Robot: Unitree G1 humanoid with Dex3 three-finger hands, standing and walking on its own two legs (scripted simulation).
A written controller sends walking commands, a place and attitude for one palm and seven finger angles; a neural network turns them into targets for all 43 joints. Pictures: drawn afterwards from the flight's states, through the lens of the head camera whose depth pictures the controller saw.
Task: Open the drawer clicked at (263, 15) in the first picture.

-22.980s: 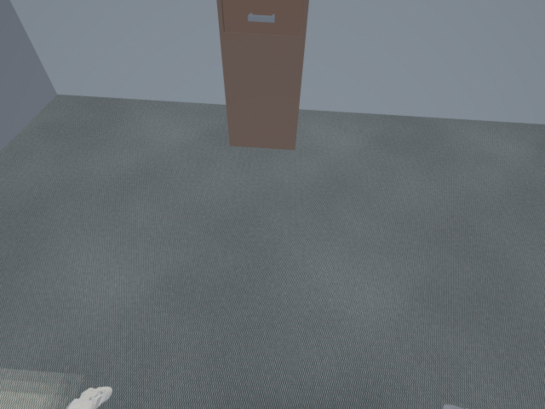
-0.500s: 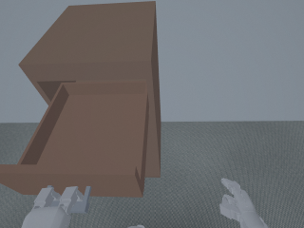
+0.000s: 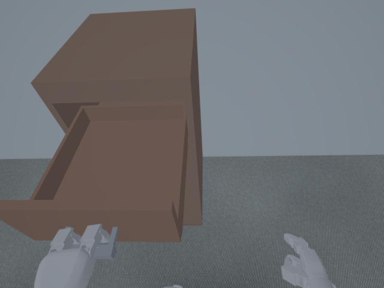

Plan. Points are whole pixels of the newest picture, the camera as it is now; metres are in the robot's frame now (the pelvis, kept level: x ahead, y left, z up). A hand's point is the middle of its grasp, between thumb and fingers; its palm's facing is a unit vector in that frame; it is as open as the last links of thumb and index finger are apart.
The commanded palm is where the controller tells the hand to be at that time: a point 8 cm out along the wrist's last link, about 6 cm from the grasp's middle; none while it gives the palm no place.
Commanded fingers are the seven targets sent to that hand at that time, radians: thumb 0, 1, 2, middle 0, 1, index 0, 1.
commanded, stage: lift the hand off the handle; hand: left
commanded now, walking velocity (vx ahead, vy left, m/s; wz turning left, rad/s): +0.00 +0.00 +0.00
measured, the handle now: (88, 241) +0.20 +0.23 +0.02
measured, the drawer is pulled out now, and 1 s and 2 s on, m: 0.30 0.29 0.29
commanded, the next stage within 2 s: draw the hand back to the body in 1.66 s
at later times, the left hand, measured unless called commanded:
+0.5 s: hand (88, 267) +0.16 +0.22 +0.00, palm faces +0.02 -0.12 -0.99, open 13.6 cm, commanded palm +0.14 +0.23 +0.07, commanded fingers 0.00 -0.50 0.30 -0.30 -1.20 -0.30 -1.20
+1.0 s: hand (69, 254) +0.16 +0.23 +0.06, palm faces +0.03 -0.15 -0.99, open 13.2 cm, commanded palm +0.14 +0.23 +0.14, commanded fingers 0.00 -0.50 0.30 -0.30 -1.20 -0.30 -1.20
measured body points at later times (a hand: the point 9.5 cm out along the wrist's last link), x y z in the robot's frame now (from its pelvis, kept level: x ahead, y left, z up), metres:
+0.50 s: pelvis +0.00 +0.01 +0.00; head +0.01 -0.03 +0.45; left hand +0.15 +0.23 +0.06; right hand +0.22 -0.19 -0.09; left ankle +0.02 +0.11 -0.68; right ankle +0.00 -0.06 -0.68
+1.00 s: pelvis +0.02 +0.03 +0.02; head +0.02 -0.01 +0.47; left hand +0.16 +0.24 +0.12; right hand +0.24 -0.19 -0.06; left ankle +0.02 +0.11 -0.68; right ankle +0.00 -0.06 -0.68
